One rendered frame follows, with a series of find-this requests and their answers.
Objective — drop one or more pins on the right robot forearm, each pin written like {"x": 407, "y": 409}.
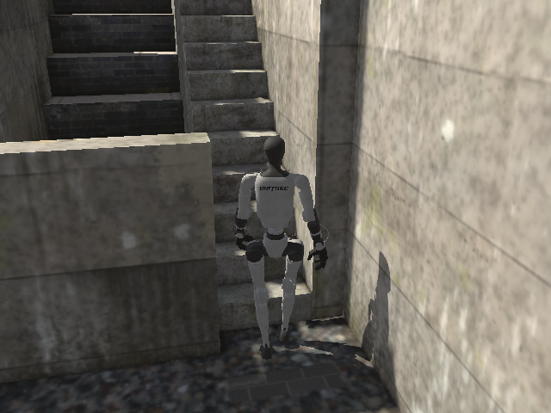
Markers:
{"x": 315, "y": 232}

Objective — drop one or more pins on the robot left shin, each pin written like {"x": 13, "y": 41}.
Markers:
{"x": 262, "y": 319}

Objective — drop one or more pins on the right robot hand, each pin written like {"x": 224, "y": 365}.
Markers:
{"x": 321, "y": 258}

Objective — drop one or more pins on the robot right upper arm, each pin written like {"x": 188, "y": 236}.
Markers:
{"x": 306, "y": 197}

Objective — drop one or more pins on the left robot hand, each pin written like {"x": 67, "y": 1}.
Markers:
{"x": 239, "y": 241}

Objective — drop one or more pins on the robot left upper arm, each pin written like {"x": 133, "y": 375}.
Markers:
{"x": 244, "y": 196}

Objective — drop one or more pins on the right robot thigh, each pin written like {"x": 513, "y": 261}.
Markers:
{"x": 295, "y": 253}

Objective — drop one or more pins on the left robot forearm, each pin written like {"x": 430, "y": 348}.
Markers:
{"x": 240, "y": 226}

